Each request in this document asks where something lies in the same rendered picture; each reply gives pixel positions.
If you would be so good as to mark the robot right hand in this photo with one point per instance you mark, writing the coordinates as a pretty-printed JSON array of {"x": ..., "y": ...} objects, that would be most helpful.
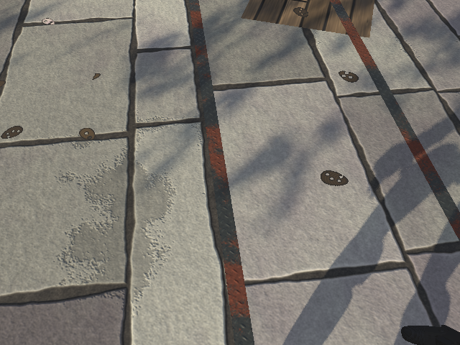
[{"x": 431, "y": 335}]

